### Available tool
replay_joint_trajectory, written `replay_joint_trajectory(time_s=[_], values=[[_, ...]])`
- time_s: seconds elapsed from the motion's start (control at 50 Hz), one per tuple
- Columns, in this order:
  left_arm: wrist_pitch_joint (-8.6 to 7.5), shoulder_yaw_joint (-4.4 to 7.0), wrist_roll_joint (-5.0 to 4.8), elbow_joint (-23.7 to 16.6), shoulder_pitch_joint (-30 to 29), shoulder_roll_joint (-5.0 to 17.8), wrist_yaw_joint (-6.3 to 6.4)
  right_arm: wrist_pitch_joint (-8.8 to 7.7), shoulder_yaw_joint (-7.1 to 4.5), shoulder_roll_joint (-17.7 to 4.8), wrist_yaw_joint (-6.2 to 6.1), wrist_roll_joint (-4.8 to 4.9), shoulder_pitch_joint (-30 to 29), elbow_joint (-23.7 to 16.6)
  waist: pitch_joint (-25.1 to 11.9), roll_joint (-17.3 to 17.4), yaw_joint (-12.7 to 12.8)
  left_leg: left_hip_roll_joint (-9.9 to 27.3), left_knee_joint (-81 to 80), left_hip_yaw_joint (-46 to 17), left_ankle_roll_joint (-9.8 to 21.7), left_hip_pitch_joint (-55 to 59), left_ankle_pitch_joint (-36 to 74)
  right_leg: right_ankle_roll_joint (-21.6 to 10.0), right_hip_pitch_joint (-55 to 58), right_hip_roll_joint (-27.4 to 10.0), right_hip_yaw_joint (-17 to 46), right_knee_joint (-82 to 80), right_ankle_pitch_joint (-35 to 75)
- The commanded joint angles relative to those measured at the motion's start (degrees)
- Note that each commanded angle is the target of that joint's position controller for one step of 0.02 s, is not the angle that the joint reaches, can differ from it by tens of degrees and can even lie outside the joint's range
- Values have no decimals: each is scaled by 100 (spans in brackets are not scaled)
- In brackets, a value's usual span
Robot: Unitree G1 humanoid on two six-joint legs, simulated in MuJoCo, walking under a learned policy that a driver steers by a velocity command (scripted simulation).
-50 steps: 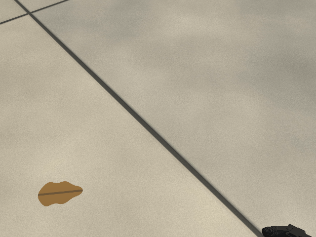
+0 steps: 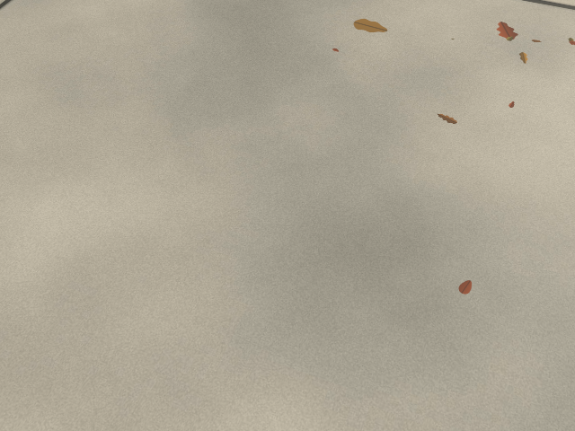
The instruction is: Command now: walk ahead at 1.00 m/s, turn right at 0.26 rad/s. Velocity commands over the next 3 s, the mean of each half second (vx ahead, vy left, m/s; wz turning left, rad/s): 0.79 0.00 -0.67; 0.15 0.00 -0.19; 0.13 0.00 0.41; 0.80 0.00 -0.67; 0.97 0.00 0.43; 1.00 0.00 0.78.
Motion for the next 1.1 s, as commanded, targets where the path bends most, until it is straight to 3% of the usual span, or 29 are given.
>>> replay_joint_trajectory(time_s=[0.02, 0.04, 0.06, 0.08, 0.1, 0.12, 0.14, 0.18, 0.22, 0.26, 0.3, 0.36, 0.42, 0.46, 0.48, 0.5, 0.52, 0.54, 0.56, 0.58, 0.6, 0.64, 0.68, 0.72, 0.8, 0.86, 0.94, 1.0, 1.1], values=[[-22, 217, 47, -195, -323, 1293, 119, -113, -85, -466, -74, -38, -41, -382, 40, -438, -629, -615, -461, 272, 96, 1747, -396, -336, -757, -1679, 586, 440, 7442], [60, 259, 139, -159, -424, 1456, 144, -104, -168, -684, -158, -37, 523, -260, -332, -584, -957, -733, -451, 130, 146, 2270, -956, -366, -540, -1769, 684, 1263, 7947], [157, 280, 236, -154, -565, 1508, 161, -96, -289, -948, -260, -48, 1511, 34, -860, -606, -1412, -766, -505, -33, 216, 3210, -1575, -390, -683, -1771, 788, 2526, 7551], [203, 268, 267, -189, -772, 1391, 149, -106, -404, -1185, -370, -123, 2632, 356, -1318, -497, -1927, -451, -665, -259, 261, 4617, -1858, -387, -1582, -1498, 706, 4122, 6275], [152, 73, 185, -391, -396, 549, 61, -125, -570, -1762, -488, -297, 3154, 442, -1967, 595, -1661, 1096, -789, -2023, 408, 6075, -3893, -375, -3293, -829, 664, 6445, 2731], [97, 14, -118, -527, 152, 237, -16, -172, -591, -1729, -387, -344, 2789, 361, -2549, 1568, -998, 2049, -1992, -4961, 773, 6683, -5072, -336, -4840, -161, 1324, 7810, -455], [141, 81, -65, -583, -572, 688, 52, -198, -539, -1220, -321, -244, 2058, 285, -1478, 536, -989, 1717, -2389, -4312, 532, 5831, -5330, -470, -5362, -656, 1434, 7806, 204], [247, 79, -25, -622, -919, 584, -10, -289, -422, -663, -277, -183, 1485, 338, -413, -136, -635, 1471, -2666, -2713, 278, 4303, -3618, -400, -5163, -1114, 1302, 7302, 771], [472, 54, 131, -684, -839, 315, -129, -362, -314, -349, -286, -117, 1547, 557, -55, 132, -315, 1202, -2889, -1590, 36, 3479, -2866, -249, -4918, -1353, 1265, 7220, 785], [638, 46, 146, -870, -1158, 163, -199, -468, -299, -307, -263, 24, 1563, 694, 327, 126, -158, 1072, -3050, -650, -157, 3184, -1724, -100, -5217, -1506, 1127, 7064, 954], [686, 23, 150, -1129, -1611, 85, -207, -571, -268, -277, -237, 8, 1398, 694, 581, 231, -22, 756, -2928, 430, -275, 2771, 996, 42, -5107, -1341, 693, 6438, 1388], [608, -33, 122, -1317, -1961, -15, -272, -636, -254, -404, -283, 67, 1186, 609, 584, 345, 41, 381, -2575, 1312, -376, 2658, 2308, 50, -4507, -996, 101, 4434, 2460], [531, 50, 221, -1148, -1792, 192, -363, -580, -365, -815, -461, 202, 1388, 550, 89, 303, 8, 409, -1703, 1392, -474, 3458, 3132, -80, -3599, -318, -563, 3189, 3153], [509, 233, 275, -894, -574, 554, -290, -418, -471, -1111, -540, 247, 1200, 422, -715, 544, 583, 724, -5, 1217, -517, 3504, 3953, -361, -2261, -32, -328, 3211, 2690], [493, 389, 276, -633, 368, 806, -178, -324, -504, -1123, -529, 242, 944, 317, -1205, 515, 996, 776, 1368, 1026, -535, 3334, 3216, -542, -1417, -30, 18, 3074, 2659], [469, 524, 225, -542, 465, 1064, -24, -235, -494, -869, -472, 261, 796, 351, -1001, -22, 1067, 142, 3210, 1025, -697, 2746, -369, -761, -1083, -363, 578, 2440, 3195], [497, 643, 155, -636, -1, 1641, 42, -153, -370, -234, -455, 89, 1259, 157, -551, -1083, 315, -712, 5264, 894, -875, 1180, -4514, -998, -712, -1272, 1877, 3235, 7996], [546, 744, 180, -933, -190, 2020, -6, -106, -309, -242, -493, 125, 2080, -191, -2226, -946, -66, -778, 5999, -380, -1017, 445, -4211, -2172, 540, -2342, 3955, 2647, 8685], [652, 766, 127, -1335, -889, 1783, 37, -95, -253, -444, -537, 34, 2112, -159, -2448, -278, -145, -523, 5797, -784, -934, 286, -3744, -2373, 162, -2532, 4758, 1869, 5960], [722, 655, 49, -1418, -1227, 1308, 92, -67, -289, -644, -530, -58, 1662, -171, -1684, 361, -219, -341, 5249, -840, -932, 264, -3508, -2176, -764, -2225, 4574, 1423, 4141], [744, 549, 10, -1342, -1346, 991, 111, -19, -316, -668, -533, -149, 1214, -255, -1088, 675, -341, -201, 4662, -870, -958, 338, -3458, -1881, -1528, -1858, 4174, 1200, 3436], [686, 473, 7, -1274, -1281, 775, 134, 230, -317, -638, -572, -173, 1191, -300, -788, 660, -489, 37, 3845, -803, -1014, 990, -3256, -1504, -2538, -1667, 3351, 1280, 4442], [586, 454, 109, -1230, -1186, 808, 102, 333, -272, -466, -579, -92, 1309, -233, -1004, 674, -490, 106, 3361, -669, -951, 1491, -2937, -1174, -2921, -1517, 2798, 1443, 5458], [543, 408, 166, -1150, -1079, 774, 94, 356, -251, -359, -567, -10, 1299, -231, -1231, 311, -424, 98, 2924, -622, -817, 1530, -2444, -790, -2716, -1418, 2349, 1477, 5863], [637, 216, 179, -969, -1072, 445, 124, 491, -253, -336, -484, 48, 1136, -95, -1000, -314, -237, 66, 1787, -704, -671, 1688, -1793, -122, -2527, -1235, 1770, 996, 3947], [720, 254, 244, -986, -1135, 697, 181, 561, -346, -575, -430, 106, 765, -153, -517, -476, -53, -152, 1481, -911, -676, 1327, -2003, -204, -2323, -1520, 1818, 669, 2470], [776, 260, 208, -1083, -1228, 716, 264, 573, -436, -684, -335, 23, 775, -193, -335, -363, -63, -142, 1580, -748, -776, 946, -2698, -665, -1819, -1939, 1837, 695, 1901], [757, 261, 204, -1144, -1305, 698, 296, 587, -430, -559, -243, 7, 789, -275, -287, -382, -73, -150, 1456, -518, -786, 1011, -3065, -940, -1665, -2055, 1624, 874, 2129], [736, 313, 217, -1207, -1479, 797, 244, 614, -435, -468, -140, 82, 905, -480, -595, -625, -152, -325, 724, -118, -678, 1676, -3344, -872, -1476, -2184, 1047, 1500, 3628]])
Next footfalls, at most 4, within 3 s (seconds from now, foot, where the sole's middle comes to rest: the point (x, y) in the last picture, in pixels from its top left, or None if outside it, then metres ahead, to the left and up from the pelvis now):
0.08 left None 0.29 0.10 -0.76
0.50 right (364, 353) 0.65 -0.11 -0.76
1.22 left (281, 343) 0.66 0.09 -0.76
1.90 right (396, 239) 0.99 -0.21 -0.76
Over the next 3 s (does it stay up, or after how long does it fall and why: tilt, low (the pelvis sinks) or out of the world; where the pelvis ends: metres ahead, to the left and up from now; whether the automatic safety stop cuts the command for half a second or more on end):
stays up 1.80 -0.59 0.01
